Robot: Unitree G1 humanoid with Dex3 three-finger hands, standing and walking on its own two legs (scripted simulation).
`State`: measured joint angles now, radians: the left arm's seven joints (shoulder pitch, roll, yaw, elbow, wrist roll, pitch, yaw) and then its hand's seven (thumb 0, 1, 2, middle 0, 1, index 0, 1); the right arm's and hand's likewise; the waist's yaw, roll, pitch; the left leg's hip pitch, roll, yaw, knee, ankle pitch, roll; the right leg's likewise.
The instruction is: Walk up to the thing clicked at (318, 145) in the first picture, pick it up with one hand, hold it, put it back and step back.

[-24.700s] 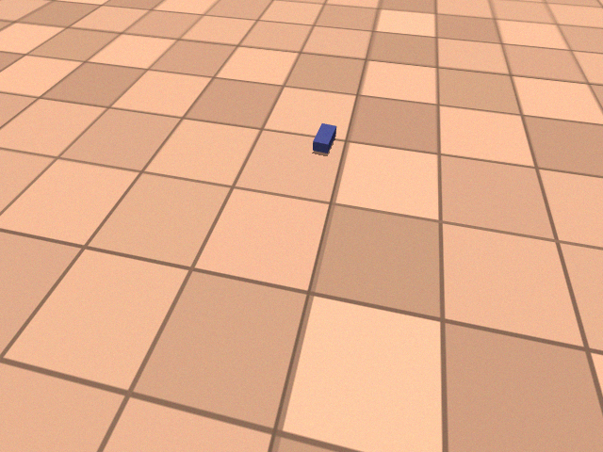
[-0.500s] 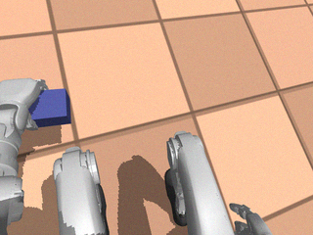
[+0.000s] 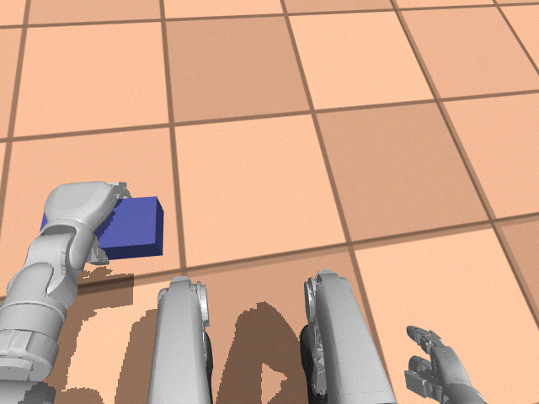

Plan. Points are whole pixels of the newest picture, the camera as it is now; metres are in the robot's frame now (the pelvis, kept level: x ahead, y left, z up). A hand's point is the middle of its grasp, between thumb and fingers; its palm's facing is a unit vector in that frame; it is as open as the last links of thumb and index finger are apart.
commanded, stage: lift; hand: left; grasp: from above
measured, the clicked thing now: (106, 230) +0.39 +0.26 -0.12
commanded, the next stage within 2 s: hold in 0.84 s
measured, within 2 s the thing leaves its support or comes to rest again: neither
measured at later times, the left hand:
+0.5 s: hand (40, 212) +0.34 +0.25 +0.08, palm faces -0.47 -0.07 -0.88, open 11.0 cm
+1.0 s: hand (7, 167) +0.36 +0.24 +0.15, palm faces -0.47 -0.07 -0.88, open 11.0 cm
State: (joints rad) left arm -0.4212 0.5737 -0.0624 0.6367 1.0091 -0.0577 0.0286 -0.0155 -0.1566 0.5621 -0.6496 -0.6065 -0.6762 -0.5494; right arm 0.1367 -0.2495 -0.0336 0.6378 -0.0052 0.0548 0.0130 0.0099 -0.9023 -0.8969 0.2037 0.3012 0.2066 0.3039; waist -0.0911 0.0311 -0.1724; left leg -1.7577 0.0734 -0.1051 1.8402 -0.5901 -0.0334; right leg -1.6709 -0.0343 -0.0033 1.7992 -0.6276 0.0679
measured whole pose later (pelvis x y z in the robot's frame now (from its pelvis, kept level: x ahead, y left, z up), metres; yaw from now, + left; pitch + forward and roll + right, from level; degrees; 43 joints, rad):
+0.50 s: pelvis +0.03 +0.00 +0.16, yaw +2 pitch +16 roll -2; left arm -0.28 0.46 -0.14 0.72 1.03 -0.08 0.07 -0.02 -0.16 0.57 -0.65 -0.61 -0.68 -0.55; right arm 0.23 -0.25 -0.03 0.71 0.03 0.01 -0.05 0.01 -0.90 -0.90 0.20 0.30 0.21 0.30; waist -0.06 0.03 -0.13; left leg -1.03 0.09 -0.02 1.22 -0.46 -0.03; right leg -0.97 -0.04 0.00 1.18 -0.48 0.06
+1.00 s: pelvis +0.06 +0.00 +0.23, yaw +2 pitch +8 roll -1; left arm -0.27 0.40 -0.17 0.79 1.04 -0.05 0.10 -0.02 -0.17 0.60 -0.64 -0.62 -0.66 -0.57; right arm 0.24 -0.24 -0.05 0.73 0.03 0.02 -0.04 0.01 -0.90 -0.89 0.20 0.30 0.21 0.30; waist -0.04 0.02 -0.07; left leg -0.61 0.07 0.03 0.81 -0.34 -0.03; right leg -0.57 -0.06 0.02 0.78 -0.35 0.06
